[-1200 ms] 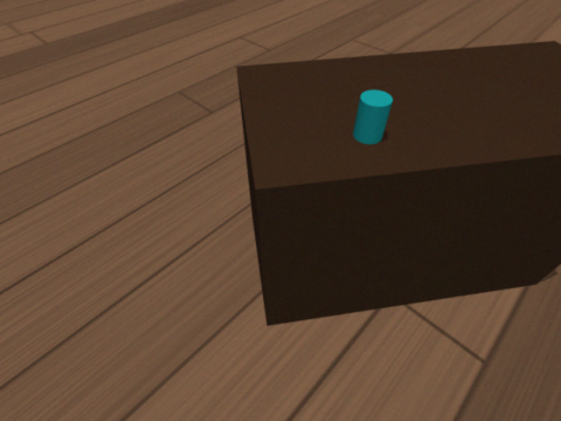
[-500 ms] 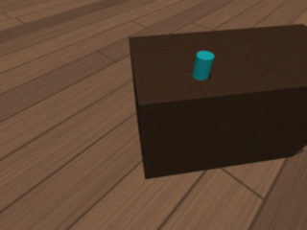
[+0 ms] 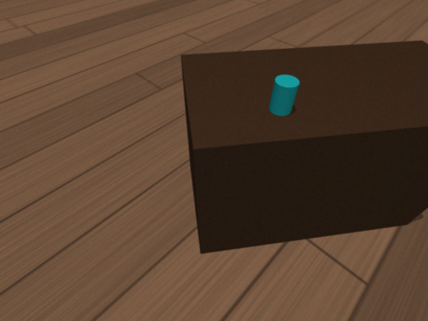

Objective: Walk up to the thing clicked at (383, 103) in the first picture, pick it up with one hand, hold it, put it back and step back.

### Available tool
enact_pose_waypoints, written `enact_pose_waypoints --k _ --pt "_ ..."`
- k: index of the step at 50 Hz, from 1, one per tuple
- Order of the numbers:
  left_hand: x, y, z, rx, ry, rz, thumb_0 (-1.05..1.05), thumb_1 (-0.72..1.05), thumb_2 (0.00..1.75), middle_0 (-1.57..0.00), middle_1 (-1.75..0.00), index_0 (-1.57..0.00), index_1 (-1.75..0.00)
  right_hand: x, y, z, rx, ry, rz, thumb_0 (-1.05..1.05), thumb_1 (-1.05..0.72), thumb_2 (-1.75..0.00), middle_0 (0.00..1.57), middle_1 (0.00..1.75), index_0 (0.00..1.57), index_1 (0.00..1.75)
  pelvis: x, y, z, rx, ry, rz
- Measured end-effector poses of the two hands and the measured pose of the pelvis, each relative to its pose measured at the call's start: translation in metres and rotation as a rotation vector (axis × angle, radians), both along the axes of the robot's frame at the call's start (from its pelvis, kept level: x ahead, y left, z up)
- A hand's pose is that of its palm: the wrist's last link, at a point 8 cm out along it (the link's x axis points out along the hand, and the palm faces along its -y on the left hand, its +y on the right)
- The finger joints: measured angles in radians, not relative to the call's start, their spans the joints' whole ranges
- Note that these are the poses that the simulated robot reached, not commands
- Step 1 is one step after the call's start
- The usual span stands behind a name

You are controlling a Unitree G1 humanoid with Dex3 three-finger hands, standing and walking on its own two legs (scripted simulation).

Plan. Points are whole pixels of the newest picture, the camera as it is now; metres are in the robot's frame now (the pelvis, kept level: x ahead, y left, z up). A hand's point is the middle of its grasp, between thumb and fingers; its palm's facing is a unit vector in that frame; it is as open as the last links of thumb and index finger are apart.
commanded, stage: walk up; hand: right
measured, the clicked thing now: (283, 95) +0.73 -0.20 +0.02
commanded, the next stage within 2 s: none
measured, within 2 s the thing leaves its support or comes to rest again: neither
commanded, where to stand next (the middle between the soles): +0.25 -0.06 m, yaw +8 degrees
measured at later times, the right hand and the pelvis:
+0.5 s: hand (365, 277) +0.24 -0.34 -0.14, palm faces -0.15 +0.90 -0.41, open 7.4 cm; pelvis +0.12 -0.07 -0.01, yaw +5 degrees
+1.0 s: hand (344, 245) +0.33 -0.34 -0.18, palm faces -0.16 +0.92 -0.36, open 7.4 cm; pelvis +0.19 -0.09 -0.02, yaw +9 degrees
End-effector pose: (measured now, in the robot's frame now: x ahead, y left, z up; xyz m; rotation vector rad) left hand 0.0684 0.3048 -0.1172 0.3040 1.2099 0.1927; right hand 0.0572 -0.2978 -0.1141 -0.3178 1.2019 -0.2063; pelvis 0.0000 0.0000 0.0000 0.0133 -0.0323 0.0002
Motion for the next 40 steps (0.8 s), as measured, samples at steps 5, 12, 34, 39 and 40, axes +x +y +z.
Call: enact_pose_waypoints --k 5,12,34,39,40 --pt "0.01 0.001 0.005 0.025 -0.014 0.02 0.01 0.91 0.9 -0.2 -0.3 -0.2 -0.3 -0.014 -0.033 0.002 -0.043 0.041 -0.007 0.0 -0.9 -0.9 0.2 0.3 0.21 0.3 0.014 -0.02 -0.005 0.019 0.002 0.013" --pt "0.017 -0.024 0.005 0.089 -0.032 0.043 0.0 0.91 0.9 -0.2 -0.3 -0.2 -0.3 0.01 -0.097 -0.016 -0.091 0.106 0.012 0.01 -0.9 -0.9 0.2 0.3 0.21 0.3 0.046 -0.06 -0.023 -0.023 -0.022 0.036" --pt "0.11 -0.056 -0.025 -0.006 -0.017 0.107 0.01 0.91 0.9 -0.2 -0.3 -0.2 -0.3 0.244 -0.053 0.012 -0.052 -0.163 0.204 0.0 -0.9 -0.9 0.2 0.3 0.21 0.3 0.166 -0.06 -0.021 -0.021 -0.028 0.113" --pt "0.141 -0.056 -0.014 0.027 -0.059 0.102 0.0 0.91 0.9 -0.2 -0.3 -0.2 -0.3 0.257 -0.058 0.006 -0.04 -0.145 0.221 0.0 -0.9 -0.9 0.2 0.3 0.21 0.3 0.18 -0.07 -0.021 -0.012 -0.01 0.124" --pt "0.144 -0.057 -0.013 0.04 -0.061 0.103 0.0 0.91 0.9 -0.2 -0.3 -0.2 -0.3 0.259 -0.061 0.002 -0.037 -0.139 0.221 0.0 -0.9 -0.9 0.2 0.3 0.21 0.3 0.182 -0.073 -0.022 -0.011 -0.009 0.126"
